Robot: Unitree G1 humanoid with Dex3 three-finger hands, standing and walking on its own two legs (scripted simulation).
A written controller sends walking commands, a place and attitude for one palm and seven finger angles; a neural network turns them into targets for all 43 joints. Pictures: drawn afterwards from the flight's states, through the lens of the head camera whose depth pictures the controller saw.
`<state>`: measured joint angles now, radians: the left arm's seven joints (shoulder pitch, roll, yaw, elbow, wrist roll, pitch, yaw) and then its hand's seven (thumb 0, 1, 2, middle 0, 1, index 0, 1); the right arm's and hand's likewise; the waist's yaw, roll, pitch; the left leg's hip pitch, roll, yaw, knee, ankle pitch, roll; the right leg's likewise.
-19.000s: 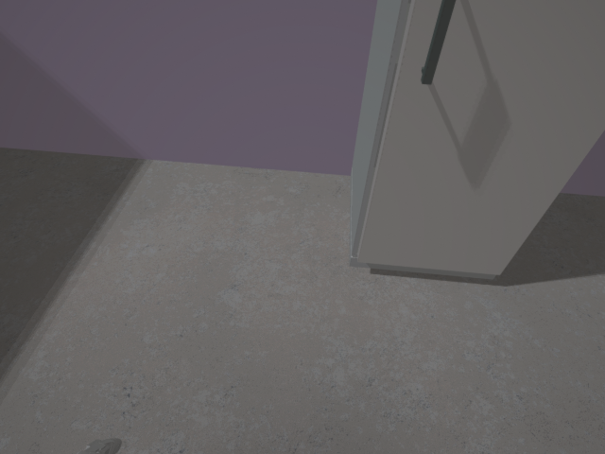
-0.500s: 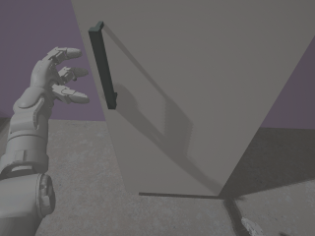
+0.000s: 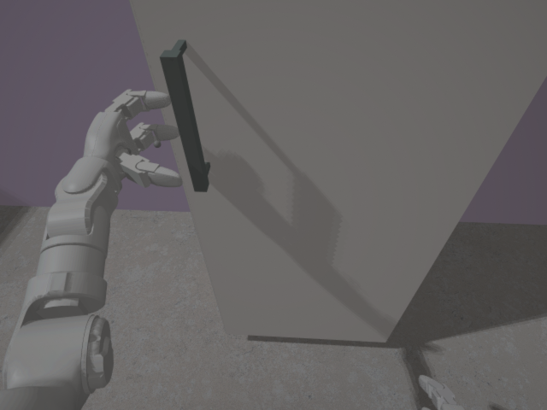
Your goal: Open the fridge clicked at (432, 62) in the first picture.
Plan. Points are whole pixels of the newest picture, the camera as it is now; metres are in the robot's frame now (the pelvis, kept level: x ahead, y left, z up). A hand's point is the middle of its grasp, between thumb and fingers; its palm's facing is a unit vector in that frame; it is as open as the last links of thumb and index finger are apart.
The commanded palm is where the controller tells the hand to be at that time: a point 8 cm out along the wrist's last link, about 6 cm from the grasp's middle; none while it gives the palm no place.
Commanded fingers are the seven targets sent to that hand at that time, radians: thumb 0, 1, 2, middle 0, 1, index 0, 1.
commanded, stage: feel for the door with the fingertips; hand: left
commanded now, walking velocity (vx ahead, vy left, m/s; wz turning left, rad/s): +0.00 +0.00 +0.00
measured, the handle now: (192, 123) +0.48 +0.14 +0.20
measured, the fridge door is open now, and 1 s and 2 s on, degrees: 0 0 0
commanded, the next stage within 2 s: slide the fingers in behind the handle in 0.52 s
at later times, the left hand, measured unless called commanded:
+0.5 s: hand (164, 134) +0.43 +0.17 +0.21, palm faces +0.00 -1.00 +0.00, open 13.9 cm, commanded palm +0.42 +0.22 +0.21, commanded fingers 0.00 -0.50 0.30 -0.30 -1.20 -0.30 -1.20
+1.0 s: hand (172, 138) +0.43 +0.16 +0.20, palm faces -0.01 -1.00 +0.00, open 13.9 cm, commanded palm +0.40 +0.22 +0.21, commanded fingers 0.00 -0.50 0.30 -0.30 -1.20 -0.30 -1.20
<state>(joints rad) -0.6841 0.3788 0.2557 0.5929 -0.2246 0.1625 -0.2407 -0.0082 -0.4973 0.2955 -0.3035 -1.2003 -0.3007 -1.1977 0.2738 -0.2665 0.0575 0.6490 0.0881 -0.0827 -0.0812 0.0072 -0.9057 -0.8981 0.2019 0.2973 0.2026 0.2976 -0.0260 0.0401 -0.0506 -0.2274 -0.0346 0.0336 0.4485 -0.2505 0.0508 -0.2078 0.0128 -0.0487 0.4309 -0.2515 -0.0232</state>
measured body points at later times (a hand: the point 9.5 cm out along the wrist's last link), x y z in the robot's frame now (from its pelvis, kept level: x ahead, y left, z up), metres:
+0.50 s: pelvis +0.00 -0.01 +0.00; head +0.00 -0.02 +0.45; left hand +0.43 +0.22 +0.21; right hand +0.11 -0.27 -0.11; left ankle -0.01 +0.08 -0.74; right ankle -0.02 -0.10 -0.74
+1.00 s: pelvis -0.01 -0.01 +0.00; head -0.01 -0.02 +0.45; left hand +0.43 +0.21 +0.21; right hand +0.10 -0.27 -0.11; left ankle -0.01 +0.08 -0.74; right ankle -0.02 -0.10 -0.74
